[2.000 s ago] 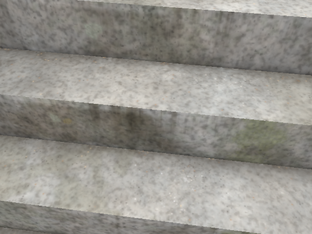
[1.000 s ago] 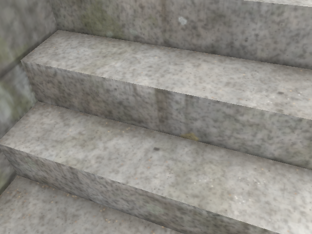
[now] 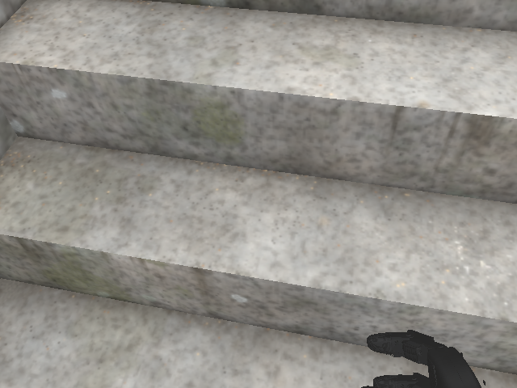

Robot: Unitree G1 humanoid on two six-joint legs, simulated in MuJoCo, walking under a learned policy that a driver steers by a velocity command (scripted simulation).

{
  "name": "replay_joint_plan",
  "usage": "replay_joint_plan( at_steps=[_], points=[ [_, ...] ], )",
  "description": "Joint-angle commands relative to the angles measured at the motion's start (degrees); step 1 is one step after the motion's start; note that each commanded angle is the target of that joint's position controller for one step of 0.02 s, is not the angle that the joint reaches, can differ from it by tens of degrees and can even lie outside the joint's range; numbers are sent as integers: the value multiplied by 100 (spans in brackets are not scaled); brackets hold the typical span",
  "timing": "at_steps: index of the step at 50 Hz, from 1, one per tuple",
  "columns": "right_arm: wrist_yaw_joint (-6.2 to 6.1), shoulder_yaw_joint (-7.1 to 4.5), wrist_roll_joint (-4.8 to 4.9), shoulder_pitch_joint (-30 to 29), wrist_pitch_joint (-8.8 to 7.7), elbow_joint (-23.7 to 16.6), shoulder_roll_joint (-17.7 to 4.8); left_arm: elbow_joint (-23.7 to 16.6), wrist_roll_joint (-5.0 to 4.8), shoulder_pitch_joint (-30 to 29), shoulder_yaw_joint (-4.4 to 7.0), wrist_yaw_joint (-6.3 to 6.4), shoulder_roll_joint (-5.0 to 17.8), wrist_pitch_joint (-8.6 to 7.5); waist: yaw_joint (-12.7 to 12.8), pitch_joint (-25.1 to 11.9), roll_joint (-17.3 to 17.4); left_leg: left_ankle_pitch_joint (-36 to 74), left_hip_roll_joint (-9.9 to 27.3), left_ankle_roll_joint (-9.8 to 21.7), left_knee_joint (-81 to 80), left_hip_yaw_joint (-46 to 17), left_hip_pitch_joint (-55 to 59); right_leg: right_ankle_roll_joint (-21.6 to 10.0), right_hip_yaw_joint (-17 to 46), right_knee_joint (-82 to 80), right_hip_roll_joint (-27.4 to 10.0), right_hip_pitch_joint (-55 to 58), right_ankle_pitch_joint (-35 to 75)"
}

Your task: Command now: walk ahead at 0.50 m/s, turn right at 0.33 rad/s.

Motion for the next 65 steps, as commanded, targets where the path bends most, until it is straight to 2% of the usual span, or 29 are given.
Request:
replay_joint_plan(
  at_steps=[1,3,6,7,13,16,18,19,20,22,23,24,26,28,30,33,36,38,40,43,45,46,48,50,52,55,59,62,65],
  points=[
    [-12,-284,-267,2637,-410,1510,-669,-202,-369,-255,10,288,-51,43,-546,-210,945,-1202,1917,1113,-4361,-5109,3637,-290,1510,6909,727,-4329,475],
    [148,-57,-99,2079,-570,2036,255,-576,-385,-833,61,380,40,110,-72,202,-114,412,1923,720,-4285,-3880,3339,-827,1544,7561,735,-5045,182],
    [167,-28,-238,1195,-801,1970,428,-965,-461,-1035,-81,373,-299,273,854,63,64,1859,1279,186,-4497,-1085,2730,-1048,594,7489,331,-5127,-388],
    [119,-59,-321,1228,-807,1995,250,-1068,-529,-1287,-171,358,-381,310,885,94,687,1700,1266,303,-4890,-924,2656,-1030,128,8630,372,-5368,-1123],
    [256,-54,-706,2619,-767,2282,-371,-2094,-540,-3471,-221,611,399,429,452,-37,583,2048,1066,171,-5683,28,2853,-906,-690,6347,239,-5539,-420],
    [639,-109,-387,2826,-808,2478,-1220,-2514,-316,-3881,-353,620,428,1136,872,-61,1355,8310,2083,1004,-6179,-176,3459,-488,-1375,3873,322,-4035,-2509],
    [572,-362,-24,2599,-1112,2376,-1967,-2319,-212,-2535,-336,443,373,1134,1301,-833,1509,12398,2465,1175,-4996,206,5607,-191,-1843,3038,895,-3791,-2721],
    [598,-392,-71,2707,-1079,2400,-1887,-2236,-199,-2518,-289,474,578,1088,1091,-950,1489,12937,2380,1217,-4518,171,6371,-272,-2007,2257,1250,-3987,-2921],
    [573,-354,-393,3108,-1035,2452,-1610,-2223,-284,-2556,-303,560,607,1121,787,-1246,1415,13586,2275,1072,-4030,45,6563,-395,-1694,1999,1334,-3647,-2668],
    [552,-466,-433,2662,-873,2349,-1416,-1706,-345,-943,-183,774,724,1127,1446,-1436,1132,11808,1821,1083,-2509,-356,5121,-249,-569,48,1380,-1377,-2142],
    [-12,-553,421,1740,-1169,944,-1215,-1542,-181,-1155,109,1123,1176,748,865,-1478,-768,7088,763,274,-298,193,3273,-663,1148,-256,875,-125,-4015],
    [536,-465,-202,2160,-762,2224,-908,-1230,132,94,-135,907,872,918,1689,-1105,-736,3511,106,226,2793,-1627,1049,-972,3240,-2080,261,-148,-3311],
    [506,-414,-180,1688,-555,1497,-611,-449,145,246,-43,726,748,699,1035,-317,-498,2646,-898,740,5431,-3346,-1867,-626,2991,-1694,77,968,-1298],
    [237,-316,-223,1267,-760,940,-516,-413,-301,-610,-176,713,259,231,314,-263,219,1383,-501,530,5158,-2825,-2292,-456,1814,-1550,75,982,338],
    [-29,-221,-130,987,-724,637,-573,-411,-90,-969,-325,641,-13,165,-135,-276,343,746,-11,401,5604,-1921,-2600,-345,1088,-1874,25,553,982],
    [-200,-111,182,536,-736,269,-567,-1070,76,-1515,-149,696,485,41,-36,-382,4,-48,75,50,6077,-1460,-1333,-98,804,-2522,245,-1108,850],
    [-332,-91,37,-274,-688,-290,-850,-921,251,-288,-108,814,925,45,424,-477,734,293,269,-278,4695,-1575,-2028,-142,1545,-2575,-13,-286,-361],
    [-432,-92,6,-630,-544,-518,-824,-1149,150,-178,-60,738,1169,12,357,-137,90,137,546,-447,4066,-1732,-2498,-216,2001,-2853,-414,-35,-706],
    [-132,25,-130,-967,-145,-685,-474,-1338,-272,-693,95,560,1495,145,-59,62,-245,-1113,277,-421,2264,-733,157,-602,1819,-4205,-665,-1944,-224],
    [9,-267,20,228,-396,-232,-1043,-1542,-515,-1054,289,414,1690,-246,-336,-757,-671,231,-313,-120,565,-670,1181,-363,870,-2880,-577,559,5530],
    [-121,-448,-238,1585,-292,13,-1586,-1523,-143,-378,226,356,770,-170,-375,-2166,1529,1252,1058,1411,-2247,-5050,3831,393,606,-398,659,-1529,1498],
    [-88,-557,-450,2364,-237,120,-1786,-1219,-219,-525,365,378,823,83,-1087,-1531,2615,-211,1917,1961,-3788,-7522,3660,782,1517,3085,1439,-2780,-1714],
    [59,-452,-162,2043,-689,776,-1387,-1211,-623,-1029,422,612,762,130,-308,24,1684,-2581,1390,898,-3774,-5975,2572,393,1913,4776,1384,-4085,-915],
    [10,-292,126,966,-860,1059,-466,-1088,-419,-969,251,814,770,112,336,100,282,-1520,1140,666,-3264,-4229,1692,370,1208,4614,848,-3630,-854],
    [-84,-151,159,-70,-939,879,77,-995,-373,-796,124,856,735,202,722,-243,295,-299,780,347,-3553,-3295,1237,661,972,4579,554,-3079,-1290],
    [-88,-184,44,-19,-1081,894,-331,-825,-388,-694,49,659,886,199,667,-313,211,1008,530,143,-3572,-2099,1445,875,916,4583,707,-2877,-1191],
    [-14,-310,40,1074,-1065,982,-959,-1052,-228,-1458,164,908,1437,185,136,-276,660,-266,1045,422,-3938,-2442,2671,1451,478,3480,381,-3414,-1662],
    [194,-314,361,1297,-1077,945,-974,-1146,-256,-1663,102,735,1172,167,137,227,542,-1250,896,-141,-4374,-1879,2512,1924,-748,253,101,-1759,-3606],
    [398,-353,127,1112,-976,1167,-957,-1094,-363,-1366,121,533,978,-22,430,858,797,-1914,905,-133,-3948,-1616,1546,1535,-1094,-762,369,282,-2177]
  ],
)
Velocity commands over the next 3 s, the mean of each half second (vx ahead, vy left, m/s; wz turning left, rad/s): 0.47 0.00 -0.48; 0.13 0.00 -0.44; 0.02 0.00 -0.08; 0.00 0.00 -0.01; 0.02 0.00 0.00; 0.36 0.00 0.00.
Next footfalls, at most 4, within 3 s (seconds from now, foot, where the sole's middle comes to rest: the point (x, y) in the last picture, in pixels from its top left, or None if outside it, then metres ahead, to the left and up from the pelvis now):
0.36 right None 0.31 -0.14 -0.46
0.86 left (248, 235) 0.58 0.03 -0.26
1.34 right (379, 260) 0.52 -0.19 -0.26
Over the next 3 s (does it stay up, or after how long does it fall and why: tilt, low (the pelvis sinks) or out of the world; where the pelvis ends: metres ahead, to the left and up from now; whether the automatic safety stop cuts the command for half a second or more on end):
stays up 0.65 -0.13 0.53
